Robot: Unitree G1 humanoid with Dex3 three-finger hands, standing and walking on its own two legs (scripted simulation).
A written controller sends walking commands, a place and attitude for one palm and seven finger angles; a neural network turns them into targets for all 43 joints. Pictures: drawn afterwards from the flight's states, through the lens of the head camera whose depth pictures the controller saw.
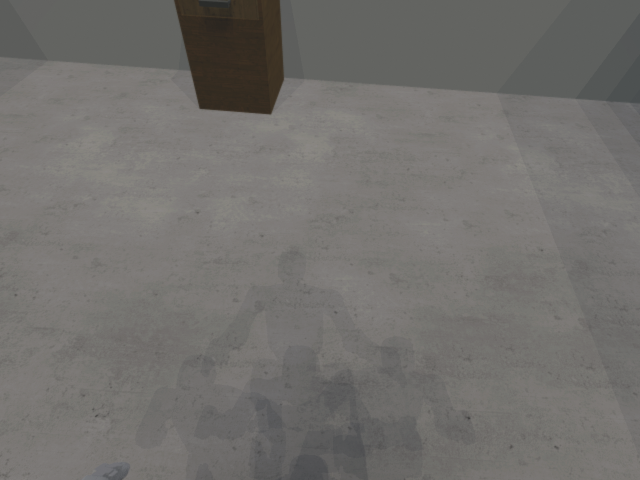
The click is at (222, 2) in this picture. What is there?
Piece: drawer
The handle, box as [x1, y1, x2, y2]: [199, 0, 230, 7]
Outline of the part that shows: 199,5 228,7 230,0 199,0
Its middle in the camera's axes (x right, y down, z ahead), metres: -0.51 -1.14 +1.86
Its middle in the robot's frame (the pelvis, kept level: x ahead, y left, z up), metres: +2.12 +0.62 -0.17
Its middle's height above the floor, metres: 0.60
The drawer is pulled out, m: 0.00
